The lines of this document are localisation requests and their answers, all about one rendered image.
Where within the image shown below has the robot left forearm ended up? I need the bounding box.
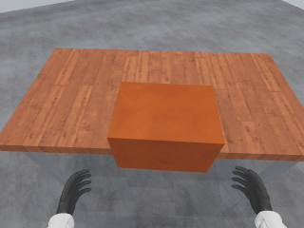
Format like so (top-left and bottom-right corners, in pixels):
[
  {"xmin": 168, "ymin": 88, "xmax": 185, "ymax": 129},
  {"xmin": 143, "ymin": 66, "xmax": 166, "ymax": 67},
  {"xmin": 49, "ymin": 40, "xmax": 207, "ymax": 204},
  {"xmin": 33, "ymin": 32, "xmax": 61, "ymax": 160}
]
[{"xmin": 48, "ymin": 213, "xmax": 75, "ymax": 228}]

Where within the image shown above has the table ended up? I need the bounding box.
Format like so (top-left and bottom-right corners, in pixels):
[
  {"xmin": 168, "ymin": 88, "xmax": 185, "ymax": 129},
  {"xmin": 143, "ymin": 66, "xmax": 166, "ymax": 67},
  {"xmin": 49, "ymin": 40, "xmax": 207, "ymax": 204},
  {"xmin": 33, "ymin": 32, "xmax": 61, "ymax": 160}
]
[{"xmin": 0, "ymin": 47, "xmax": 304, "ymax": 197}]

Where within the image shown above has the robot right forearm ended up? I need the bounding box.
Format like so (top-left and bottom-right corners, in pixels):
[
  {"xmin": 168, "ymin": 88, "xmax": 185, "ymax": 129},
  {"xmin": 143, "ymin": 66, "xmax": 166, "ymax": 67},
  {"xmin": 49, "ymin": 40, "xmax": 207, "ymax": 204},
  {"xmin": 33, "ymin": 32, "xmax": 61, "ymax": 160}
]
[{"xmin": 255, "ymin": 210, "xmax": 287, "ymax": 228}]

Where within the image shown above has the carton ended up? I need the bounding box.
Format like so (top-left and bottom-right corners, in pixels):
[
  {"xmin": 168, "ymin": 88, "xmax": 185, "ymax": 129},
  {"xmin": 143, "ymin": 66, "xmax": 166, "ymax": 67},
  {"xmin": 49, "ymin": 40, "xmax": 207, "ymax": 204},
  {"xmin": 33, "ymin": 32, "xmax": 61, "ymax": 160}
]
[{"xmin": 107, "ymin": 82, "xmax": 225, "ymax": 173}]

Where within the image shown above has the robot left hand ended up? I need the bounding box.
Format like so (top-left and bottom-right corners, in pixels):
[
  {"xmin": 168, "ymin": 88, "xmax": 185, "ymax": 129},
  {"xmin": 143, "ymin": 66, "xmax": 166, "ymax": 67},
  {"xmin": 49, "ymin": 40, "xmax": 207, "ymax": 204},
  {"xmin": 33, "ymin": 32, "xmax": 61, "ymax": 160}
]
[{"xmin": 56, "ymin": 169, "xmax": 91, "ymax": 215}]

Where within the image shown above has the robot right hand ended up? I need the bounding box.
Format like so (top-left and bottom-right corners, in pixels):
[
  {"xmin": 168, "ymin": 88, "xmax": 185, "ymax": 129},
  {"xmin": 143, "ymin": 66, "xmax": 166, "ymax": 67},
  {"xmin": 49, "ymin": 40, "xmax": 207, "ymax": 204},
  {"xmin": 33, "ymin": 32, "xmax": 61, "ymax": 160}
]
[{"xmin": 232, "ymin": 166, "xmax": 273, "ymax": 214}]

